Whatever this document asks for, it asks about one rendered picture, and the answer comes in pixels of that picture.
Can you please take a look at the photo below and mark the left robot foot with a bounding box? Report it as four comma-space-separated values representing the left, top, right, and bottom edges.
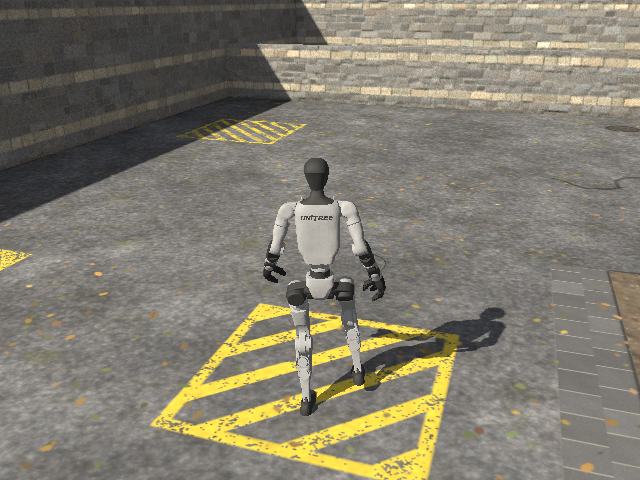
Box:
300, 389, 316, 416

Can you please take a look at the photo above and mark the robot left shin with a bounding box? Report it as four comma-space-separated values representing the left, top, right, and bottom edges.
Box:
295, 336, 312, 402

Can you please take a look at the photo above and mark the robot right forearm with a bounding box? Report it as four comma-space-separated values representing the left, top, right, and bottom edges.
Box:
359, 240, 382, 281

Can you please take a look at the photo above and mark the robot left forearm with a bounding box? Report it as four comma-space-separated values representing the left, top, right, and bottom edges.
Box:
264, 240, 280, 271

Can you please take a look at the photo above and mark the robot left upper arm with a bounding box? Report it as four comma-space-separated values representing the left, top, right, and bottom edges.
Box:
269, 201, 297, 256

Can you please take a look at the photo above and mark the robot right upper arm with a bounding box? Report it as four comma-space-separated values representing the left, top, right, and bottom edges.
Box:
338, 200, 368, 256

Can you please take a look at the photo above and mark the robot left hand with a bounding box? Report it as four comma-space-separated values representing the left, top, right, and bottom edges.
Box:
263, 266, 286, 283

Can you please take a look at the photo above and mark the robot right hand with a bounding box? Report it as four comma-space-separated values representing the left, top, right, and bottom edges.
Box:
363, 276, 386, 301

